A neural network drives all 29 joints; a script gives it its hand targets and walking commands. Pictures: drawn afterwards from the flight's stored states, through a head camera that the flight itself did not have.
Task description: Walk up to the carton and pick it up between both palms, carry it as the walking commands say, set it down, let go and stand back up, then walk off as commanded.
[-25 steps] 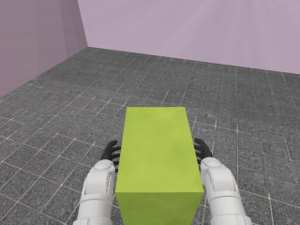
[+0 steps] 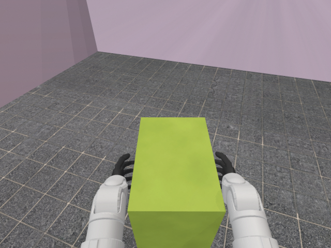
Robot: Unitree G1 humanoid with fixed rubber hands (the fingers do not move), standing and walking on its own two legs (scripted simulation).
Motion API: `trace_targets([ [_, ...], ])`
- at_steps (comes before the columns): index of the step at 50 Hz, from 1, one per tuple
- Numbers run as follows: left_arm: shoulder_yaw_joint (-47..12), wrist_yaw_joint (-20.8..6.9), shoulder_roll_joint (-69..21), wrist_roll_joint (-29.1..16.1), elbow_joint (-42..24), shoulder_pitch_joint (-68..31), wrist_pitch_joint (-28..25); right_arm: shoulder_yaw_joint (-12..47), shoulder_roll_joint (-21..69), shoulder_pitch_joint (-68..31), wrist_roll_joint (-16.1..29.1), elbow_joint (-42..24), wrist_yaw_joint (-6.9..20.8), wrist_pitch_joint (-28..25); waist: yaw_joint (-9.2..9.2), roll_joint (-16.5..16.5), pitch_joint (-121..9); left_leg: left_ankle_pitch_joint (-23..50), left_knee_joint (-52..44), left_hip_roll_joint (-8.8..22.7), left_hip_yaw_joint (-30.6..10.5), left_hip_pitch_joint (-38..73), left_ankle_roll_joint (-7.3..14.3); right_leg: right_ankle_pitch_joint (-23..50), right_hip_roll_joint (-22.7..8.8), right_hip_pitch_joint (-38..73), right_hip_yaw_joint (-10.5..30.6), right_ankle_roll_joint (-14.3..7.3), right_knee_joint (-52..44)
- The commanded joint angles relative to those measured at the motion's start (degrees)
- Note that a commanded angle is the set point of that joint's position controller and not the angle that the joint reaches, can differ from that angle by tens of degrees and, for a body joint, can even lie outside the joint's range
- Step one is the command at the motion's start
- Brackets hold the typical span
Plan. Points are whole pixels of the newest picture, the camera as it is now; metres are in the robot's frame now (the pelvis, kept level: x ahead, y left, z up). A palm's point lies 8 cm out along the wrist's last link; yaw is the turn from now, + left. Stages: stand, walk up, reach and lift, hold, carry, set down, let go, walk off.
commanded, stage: carry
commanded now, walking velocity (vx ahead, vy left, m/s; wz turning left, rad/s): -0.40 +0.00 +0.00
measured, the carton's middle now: (172, 188) +0.31 +0.00 -0.02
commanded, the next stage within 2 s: none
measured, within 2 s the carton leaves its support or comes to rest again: neither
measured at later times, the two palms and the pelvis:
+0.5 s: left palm out of the picture +0.13 +0.16 +0.07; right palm (235, 244) +0.14 -0.10 +0.07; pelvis -0.12 +0.02 -0.01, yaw +0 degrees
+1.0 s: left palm out of the picture -0.10 +0.12 +0.09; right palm out of the picture -0.12 -0.15 +0.08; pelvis -0.35 +0.01 -0.01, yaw -4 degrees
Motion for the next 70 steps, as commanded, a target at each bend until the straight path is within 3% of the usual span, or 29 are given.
trace_targets([
  [1,-33.8,-12.9,-56.0,-16.9,-6.1,-32.4,-1.8,32.4,56.9,-30.1,15.7,-6.4,12.9,-2.4,-0.12,3.1,-15.7,14.7,1.1,11.3,-4.8,-2.2,2.3,13.3,-8.0,-8.3,0.1,-2.9,4.5],
  [4,-37.9,-11.4,-56.6,-20.1,-13.4,-30.3,0.2,36.3,57.9,-27.7,18.4,-12.8,11.2,0.0,0.21,3.5,-22.3,35.6,7.9,12.2,-4.9,-0.9,4.8,19.9,-7.6,-8.8,0.4,-2.7,10.9],
  [7,-40.6,-9.8,-55.3,-22.0,-20.0,-26.6,3.2,39.1,56.7,-24.3,19.9,-19.1,9.2,3.3,0.48,2.0,-24.8,32.9,10.8,11.2,-4.5,-5.0,5.6,20.7,-7.9,-8.0,1.9,-3.5,11.2],
  [9,-41.9,-8.8,-55.0,-23.0,-24.4,-24.3,5.4,41.4,56.5,-22.7,21.6,-23.6,8.0,5.8,0.46,-3.2,-24.9,19.9,14.7,7.9,-1.4,-9.7,3.9,26.7,-11.5,-6.5,6.9,-5.7,7.8],
  [12,-42.5,-6.9,-55.1,-23.5,-30.2,-20.1,9.0,44.5,56.2,-22.6,24.7,-30.1,6.6,9.7,1.06,-14.5,-22.6,-20.3,27.4,-0.6,7.0,-18.8,0.6,37.5,-22.5,-6.6,18.0,-13.1,-1.3],
  [14,-43.0,-5.0,-55.2,-24.6,-35.9,-17.4,11.4,46.8,57.1,-20.7,27.5,-36.0,5.2,11.8,0.79,-9.9,-22.7,-16.1,27.3,1.2,6.7,-17.7,1.0,33.7,-20.3,-8.4,13.5,-11.7,-0.5],
  [18,-42.0,-1.4,-51.7,-25.9,-44.0,-11.4,16.4,45.7,55.9,-12.6,28.3,-42.6,2.1,16.6,-0.06,-5.5,-25.6,-2.2,-0.5,3.4,5.2,-4.3,3.1,16.2,-11.6,-12.5,4.3,-4.3,7.6],
  [19,-41.6,-0.6,-50.5,-26.0,-45.1,-10.1,17.5,44.8,54.2,-11.0,28.0,-43.3,1.6,17.7,0.18,0.6,-24.0,9.5,-3.8,11.4,-2.3,0.1,4.7,2.5,-8.2,-19.6,1.1,-2.1,14.1],
  [20,-42.5,-0.2,-49.1,-26.5,-47.0,-10.6,18.7,42.7,52.3,-9.1,27.4,-43.0,1.1,18.3,-0.57,20.0,-22.8,29.4,-6.7,30.5,-21.8,-3.5,15.1,-24.1,0.9,-30.5,-8.3,1.5,32.5],
  [21,-43.2,0.5,-48.9,-27.0,-48.3,-13.4,19.2,42.9,52.1,-9.1,28.0,-45.0,0.9,19.1,-0.45,12.2,-21.3,37.5,-3.4,29.3,-15.2,-6.4,14.6,-23.8,-3.0,-29.6,-6.4,1.1,46.6],
  [23,-44.4,0.4,-51.4,-28.7,-49.5,-13.2,20.4,42.1,52.5,-8.4,26.9,-47.0,0.4,19.9,-0.58,4.4,-19.3,31.0,-2.4,22.4,-6.1,-11.6,11.1,-16.5,-3.4,-27.7,-6.2,0.4,54.9],
  [27,-45.0,1.2,-51.3,-29.9,-51.0,-11.7,21.8,39.5,50.1,-7.0,25.8,-49.6,-1.0,20.7,-0.12,8.8,-19.7,20.8,-3.6,16.5,-0.4,-5.7,6.1,-13.6,-2.5,-26.3,-10.7,1.2,38.6],
  [33,-42.5,2.4,-48.2,-29.0,-48.6,-7.4,23.7,38.0,47.8,-2.4,24.5,-48.8,-2.5,22.3,-1.05,14.2,-22.6,19.9,-7.9,20.6,-5.9,-2.0,8.4,-16.4,-1.5,-17.0,-14.0,-0.8,13.2],
  [36,-40.2,1.8,-47.8,-27.8,-45.6,-4.4,23.9,39.9,47.5,-3.4,25.1,-48.5,-2.6,22.7,-0.08,7.5,-21.5,7.6,-4.9,15.8,-1.7,-12.3,4.5,-5.3,-5.5,-4.8,-11.0,-3.1,-6.7],
  [37,-39.9,1.4,-47.8,-27.4,-45.0,-5.0,23.7,40.6,47.8,-3.8,25.2,-48.7,-2.6,22.6,-0.17,-3.1,-20.4,-2.3,3.2,10.5,3.2,-22.2,2.0,-4.0,-14.1,-0.1,-0.2,-5.7,-9.3],
  [38,-39.3,1.4,-48.7,-26.5,-45.0,-5.9,23.1,41.7,47.2,-8.5,26.0,-51.7,-2.1,22.6,0.44,-21.2,-17.1,-18.8,20.0,4.6,11.0,-30.9,-0.9,17.1,-30.7,-6.2,13.7,-13.1,-7.5],
  [39,-39.9,1.2,-50.1,-26.5,-47.7,-5.2,22.7,42.6,49.5,-10.4,27.1,-51.9,-1.7,22.2,0.69,-14.8,-15.2,-23.7,39.1,2.6,8.4,-30.1,-1.0,27.7,-30.8,-11.0,9.2,-15.1,-6.9],
  [40,-39.9,1.0,-50.2,-26.2,-49.3,-5.9,22.2,44.2,51.5,-11.8,28.5,-51.4,-1.2,21.8,0.72,-8.6,-13.9,-19.8,47.7,1.7,5.5,-28.7,-0.2,21.1,-26.9,-14.7,3.3,-13.2,-7.0],
  [43,-39.2,0.7,-49.1,-25.8,-51.3,-7.5,20.9,46.6,52.9,-13.5,30.5,-51.4,-0.4,20.8,0.63,-7.5,-14.5,-9.9,55.7,1.6,6.4,-29.5,-1.7,13.3,-18.5,-12.3,-6.0,-9.4,-4.0],
  [46,-39.0,1.1,-47.0,-25.6,-52.1,-5.6,20.9,45.9,51.5,-10.8,30.1,-51.7,-1.2,21.3,0.52,-7.2,-16.7,-12.0,43.9,2.3,9.2,-28.1,-2.9,18.9,-18.5,-4.3,-3.3,-9.3,-3.2],
  [51,-38.3,1.6,-43.8,-24.6,-49.7,-1.2,22.6,44.0,48.4,-5.6,27.9,-48.9,-2.3,23.3,0.83,-14.0,-19.6,-17.9,18.0,1.7,11.4,-16.0,-0.3,21.6,-21.7,-1.6,2.5,-9.7,-7.4],
  [54,-39.4,1.7,-44.6,-25.3,-48.8,-1.3,23.0,42.1,48.1,-3.5,26.8,-46.4,-1.9,23.5,0.14,-11.0,-21.1,-10.4,-4.3,2.2,13.5,-4.8,0.9,13.3,-19.5,-4.9,0.1,-5.9,-5.6],
  [55,-39.9,1.6,-44.9,-25.7,-48.6,-2.2,23.0,41.4,48.4,-3.7,26.6,-45.6,-1.5,23.4,0.44,-6.3,-19.9,-8.3,-7.8,6.4,8.7,0.5,0.9,6.4,-16.5,-11.9,-1.8,-2.8,-2.7],
  [56,-41.1,1.5,-45.2,-26.3,-49.5,-3.2,23.0,40.8,48.8,-3.5,26.5,-45.6,-1.1,23.1,-0.02,5.0,-18.3,-6.4,-11.6,17.8,-4.0,2.4,4.4,-5.5,-11.4,-22.5,-6.6,0.7,4.1],
  [57,-43.5,0.9,-45.9,-28.0,-53.3,-9.1,22.9,39.9,49.3,-4.3,26.5,-46.2,-0.6,22.4,-1.15,19.6,-13.4,14.5,-12.5,32.7,-16.5,-7.2,12.9,-22.8,-4.2,-30.3,-15.6,3.4,23.4],
  [58,-44.2,0.8,-48.2,-28.4,-53.0,-11.8,22.5,40.0,50.5,-5.3,26.8,-47.4,-0.2,22.3,-0.92,12.6,-10.5,24.1,-8.8,31.0,-10.4,-12.2,13.4,-23.4,-4.0,-29.4,-8.6,1.9,40.5],
  [59,-44.8,0.4,-50.2,-29.0,-52.1,-12.8,22.3,39.8,50.6,-6.5,26.4,-48.0,0.2,21.9,-0.74,7.2,-10.4,19.5,-7.0,25.6,-3.0,-15.1,10.0,-18.8,-4.0,-28.6,-6.6,0.9,47.6],
  [62,-46.3,0.2,-51.5,-30.1,-51.3,-14.1,22.1,38.2,49.6,-5.9,25.5,-48.3,0.5,20.8,-0.62,8.6,-10.5,12.6,-4.9,18.3,4.9,-12.6,5.7,-8.8,-1.8,-31.6,-6.5,0.4,55.2],
  [70,-44.4,1.9,-48.3,-28.4,-49.5,-6.6,23.3,38.3,47.0,-1.8,25.1,-48.9,-0.8,21.6,-0.62,15.3,-18.1,16.9,-7.6,20.8,-3.6,-3.2,8.0,-16.7,-1.7,-22.1,-13.6,0.6,25.2],
])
